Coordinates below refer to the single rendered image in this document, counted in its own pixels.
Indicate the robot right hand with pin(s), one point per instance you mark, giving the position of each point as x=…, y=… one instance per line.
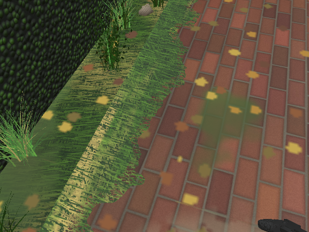
x=279, y=225

